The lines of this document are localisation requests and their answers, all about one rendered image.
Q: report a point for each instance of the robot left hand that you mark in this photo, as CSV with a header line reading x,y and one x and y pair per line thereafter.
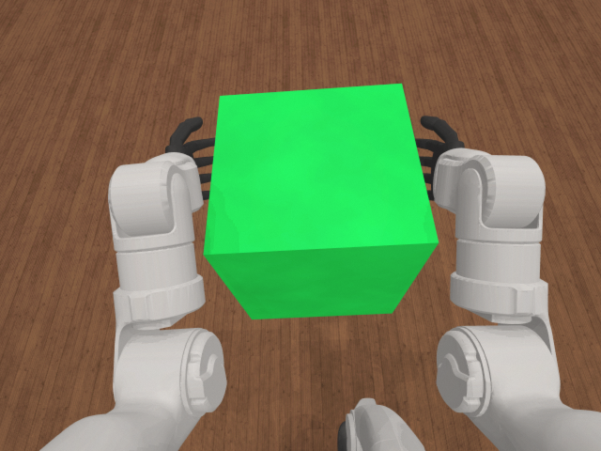
x,y
178,138

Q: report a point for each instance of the left robot forearm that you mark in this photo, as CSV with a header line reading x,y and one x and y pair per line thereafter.
x,y
151,206

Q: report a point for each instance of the robot right hand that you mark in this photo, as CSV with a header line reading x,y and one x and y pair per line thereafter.
x,y
447,134

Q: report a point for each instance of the right robot thigh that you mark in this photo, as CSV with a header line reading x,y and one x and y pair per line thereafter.
x,y
378,428

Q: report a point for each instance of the robot left upper arm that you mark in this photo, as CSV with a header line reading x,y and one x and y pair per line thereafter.
x,y
165,381

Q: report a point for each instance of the robot right upper arm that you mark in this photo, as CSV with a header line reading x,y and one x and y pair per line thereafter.
x,y
504,378

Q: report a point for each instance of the carton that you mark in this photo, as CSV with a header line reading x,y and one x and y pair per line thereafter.
x,y
317,204

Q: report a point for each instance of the right robot forearm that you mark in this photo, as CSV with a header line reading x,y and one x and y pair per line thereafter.
x,y
498,205

